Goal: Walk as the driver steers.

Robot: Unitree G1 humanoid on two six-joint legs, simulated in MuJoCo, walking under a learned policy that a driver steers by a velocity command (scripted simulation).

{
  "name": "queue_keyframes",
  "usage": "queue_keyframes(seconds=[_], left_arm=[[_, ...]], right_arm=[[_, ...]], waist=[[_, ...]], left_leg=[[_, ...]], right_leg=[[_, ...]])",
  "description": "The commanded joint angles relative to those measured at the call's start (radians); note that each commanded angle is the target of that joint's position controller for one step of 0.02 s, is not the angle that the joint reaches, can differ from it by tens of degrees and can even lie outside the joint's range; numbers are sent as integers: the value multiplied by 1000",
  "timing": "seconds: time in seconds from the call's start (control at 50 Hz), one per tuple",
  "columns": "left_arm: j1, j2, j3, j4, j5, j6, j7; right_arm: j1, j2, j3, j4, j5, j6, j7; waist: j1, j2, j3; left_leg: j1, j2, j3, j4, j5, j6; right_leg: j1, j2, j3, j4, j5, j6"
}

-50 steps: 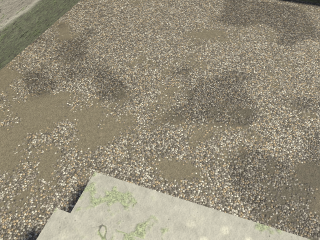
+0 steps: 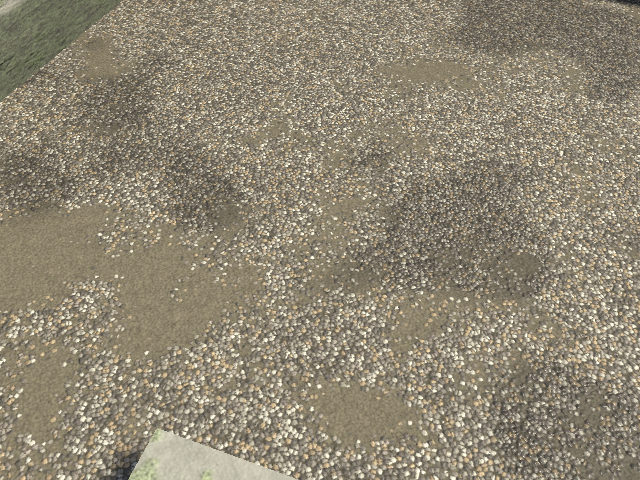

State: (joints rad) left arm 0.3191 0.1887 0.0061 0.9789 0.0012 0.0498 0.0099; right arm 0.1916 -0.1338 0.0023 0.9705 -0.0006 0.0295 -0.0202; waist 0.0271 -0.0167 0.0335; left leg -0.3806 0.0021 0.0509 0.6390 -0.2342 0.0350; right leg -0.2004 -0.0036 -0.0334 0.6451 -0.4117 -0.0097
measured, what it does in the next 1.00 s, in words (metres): walks ahead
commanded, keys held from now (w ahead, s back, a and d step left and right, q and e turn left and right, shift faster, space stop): no key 0.44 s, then w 0.22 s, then w+e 0.34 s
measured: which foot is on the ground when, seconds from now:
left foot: down 0.00-1.00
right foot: down 0.00-0.70, up 0.72-1.00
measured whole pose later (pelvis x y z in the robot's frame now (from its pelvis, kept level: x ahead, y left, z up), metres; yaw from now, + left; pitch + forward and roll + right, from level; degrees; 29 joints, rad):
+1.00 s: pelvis +0.18 +0.01 -0.03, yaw -8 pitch +1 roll +4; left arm 0.26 0.18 0.05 0.95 0.09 -0.07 -0.06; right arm 0.55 -0.02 0.05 1.13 -0.12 -0.15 -0.02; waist -0.07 -0.07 -0.03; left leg -0.13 -0.07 0.21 0.69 -0.58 0.06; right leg -0.69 -0.11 0.08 0.75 0.44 -0.11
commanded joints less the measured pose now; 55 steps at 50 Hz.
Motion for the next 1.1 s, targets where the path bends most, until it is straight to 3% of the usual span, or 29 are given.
queue_keyframes(seconds=[0.02, 0.1, 0.44, 0.46, 0.5, 0.54, 0.56, 0.6, 0.66, 0.68, 0.7, 0.72, 0.74, 0.76, 0.78, 0.8, 0.82, 0.84, 0.86, 0.88, 0.9, 0.92, 0.94, 0.96, 0.98, 1.02, 1.04, 1.08, 1.1], left_arm=[[129, 30, 3, 20, 19, 18, -3], [103, 52, 4, 28, 11, -2, 11], [81, 38, 4, 77, 17, -17, 18], [103, 29, 2, 87, 19, -18, 16], [121, 57, 17, 89, 24, -15, 14], [144, 73, 25, 81, 21, -17, 8], [161, 90, 34, 82, 14, -22, 13], [187, 122, 50, 89, 15, -35, 23], [166, 117, 59, 84, 26, -47, 20], [140, 75, 53, 77, 100, -95, -20], [81, 57, 58, 55, 97, -123, -36], [17, 49, 70, 25, 107, -146, -50], [21, 24, 78, 8, 104, -170, -45], [4, 48, 82, 5, 60, -191, -28], [9, 65, 87, 9, 40, -196, -13], [33, 55, 88, 8, 37, -188, -6], [34, 0, 72, -5, 57, -173, -6], [56, -48, 54, -14, 87, -157, -25], [107, -73, 42, 7, 97, -139, -49], [102, -44, 40, -1, 103, -131, -76], [67, -54, 28, -29, 118, -128, -87], [-1, -34, 28, -57, 111, -124, -92], [-53, -38, 21, -75, 91, -135, -84], [-89, -45, 26, -76, 87, -134, -82], [-106, -29, 25, -96, 88, -132, -84], [-148, 19, 31, -121, 99, -120, -76], [-189, 48, 35, -133, 99, -117, -75], [-271, 65, 29, -162, 106, -112, -75], [-317, 58, 21, -168, 104, -116, -75]], right_arm=[[-23, -108, -24, -47, 8, 5, -6], [14, -110, -35, -4, 12, -3, -3], [16, -114, -50, 94, 0, 7, 3], [32, -107, -49, 105, -1, 9, 3], [36, -134, -62, 105, 1, 16, 5], [22, -145, -72, 84, -5, 18, 12], [-6, -126, -69, 71, -4, 9, 12], [-51, -91, -64, 50, -19, -13, 16], [17, -95, -70, 52, -27, -37, 27], [142, -73, -72, 71, -75, -113, 65], [268, -65, -80, 102, -91, -150, 78], [395, -68, -80, 123, -113, -165, 82], [616, -134, -79, 158, -127, -167, 86], [598, -149, -72, 161, -114, -169, 94], [479, -126, -61, 132, -103, -162, 102], [381, -104, -50, 114, -102, -157, 99], [307, -45, -34, 97, -105, -155, 82], [226, 36, -10, 71, -108, -151, 53], [189, 75, 2, 59, -118, -149, 30], [170, 80, 12, 44, -114, -153, 14], [183, 118, 39, 58, -128, -174, -9], [313, 70, 37, 116, -123, -189, -21], [381, 40, 39, 137, -118, -203, -32], [446, 18, 47, 166, -113, -200, -22], [439, 22, 53, 166, -124, -196, -5], [427, 12, 58, 162, -120, -191, 25], [422, 2, 57, 167, -102, -188, 32], [458, -17, 51, 187, -70, -179, 18], [465, -44, 40, 189, -57, -168, 12]], waist=[[7, 64, 19], [-18, 31, -4], [-34, 6, 31], [-31, 5, 10], [-25, -8, 34], [-12, -36, 101], [2, -71, 133], [18, -132, 184], [-19, -136, 180], [-71, -7, 230], [-129, 26, 163], [-195, 158, 109], [-252, 281, 6], [-231, 97, 140], [-168, -1, 149], [-115, -15, 120], [-86, -36, 93], [-45, -58, 74], [-14, 0, 64], [-14, 41, 60], [-30, 5, 32], [-74, 32, 30], [-113, 3, 21], [-107, 45, 37], [-90, 38, 66], [-69, 29, 120], [-69, 3, 128], [-96, 11, 164], [-119, 10, 173]], left_leg=[[60, 129, -192, -292, 14, 43], [197, 106, -157, -274, 169, 37], [250, 86, -124, -318, 140, 27], [263, 78, -121, -327, 57, 26], [220, 31, -88, -278, -185, 41], [115, -5, -55, -224, -354, 59], [61, -26, -29, -166, -312, 50], [-45, -54, 48, -41, -147, 31], [38, -31, 49, -21, -153, 41], [208, -25, 3, -4, -118, 75], [373, -25, -2, -30, -170, 99], [481, 101, -261, -190, -284, 186], [606, 304, -738, -380, -481, 374], [548, 404, -765, -439, -563, 412], [465, 404, -681, -430, -522, 379], [381, 362, -566, -394, -472, 338], [319, 323, -416, -363, -360, 281], [210, 254, -254, -313, -197, 217], [117, 210, -158, -298, -44, 186], [31, 193, -87, -283, 15, 182], [72, 167, -39, -236, 71, 150], [134, 169, -21, -199, 86, 162], [83, 129, 52, -137, 55, 151], [3, 123, 63, -145, 30, 144], [-97, 132, 59, -148, 6, 138], [-136, 173, 32, -127, -15, 131], [-86, 193, 20, -93, 3, 128], [105, 221, -23, -21, 81, 122], [162, 212, -25, 17, 104, 128]], right_leg=[[22, -38, 53, -174, 116, -18], [15, -74, 82, -246, 187, -15], [-2, -96, 83, -322, 179, -20], [5, -90, 80, -339, 98, -21], [-22, -63, 76, -332, -147, -49], [-61, -84, 127, -367, -345, -89], [-52, -116, 180, -405, -369, -105], [11, -206, 296, -477, -337, -146], [-45, -215, 288, -396, -243, -176], [-238, -264, 272, -338, -309, -272], [-346, -170, 207, -178, -292, -282], [-478, 0, 109, 152, -221, -233], [-632, 132, 199, 520, -238, -178], [-825, 110, 358, 622, -102, -197], [-818, 70, 338, 688, 15, -189], [-776, 27, 291, 747, 95, -186], [-740, -13, 269, 714, 187, -184], [-623, -53, 248, 608, 279, -177], [-532, -77, 227, 581, 393, -171], [-477, -80, 166, 552, 440, -164], [-502, -125, 223, 337, 668, -140], [-543, -127, 188, 252, 752, -111], [-471, -115, 146, 67, 979, -87], [-374, -107, 80, 46, 1005, -82], [-282, -104, 56, 40, 1004, -87], [-231, -108, 62, 40, 916, -95], [-244, -106, 60, 6, 853, -96], [-356, -119, 62, -98, 682, -94], [-363, -114, 44, -151, 594, -84]])
Velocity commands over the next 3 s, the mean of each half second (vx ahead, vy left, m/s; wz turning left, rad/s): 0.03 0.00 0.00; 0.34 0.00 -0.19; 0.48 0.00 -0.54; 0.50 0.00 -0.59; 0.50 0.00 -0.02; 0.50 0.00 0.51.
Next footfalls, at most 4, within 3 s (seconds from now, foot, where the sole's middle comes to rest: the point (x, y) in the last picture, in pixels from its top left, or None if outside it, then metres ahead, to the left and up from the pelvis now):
1.22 right None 0.38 -0.14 -0.94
1.58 left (334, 438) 0.76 -0.01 -1.11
2.04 right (458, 399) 0.88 -0.36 -1.11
2.56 left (461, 294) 1.26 -0.42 -1.11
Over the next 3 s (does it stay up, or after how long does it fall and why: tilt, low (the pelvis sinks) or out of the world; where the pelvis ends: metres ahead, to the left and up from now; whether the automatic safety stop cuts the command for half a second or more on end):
stays up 1.27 -0.53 -0.34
